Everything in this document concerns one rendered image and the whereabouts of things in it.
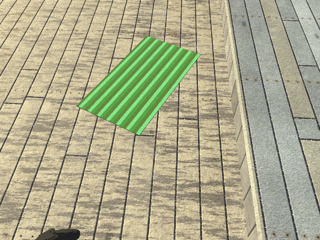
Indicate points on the robot left hand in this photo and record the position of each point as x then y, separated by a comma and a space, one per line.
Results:
61, 234

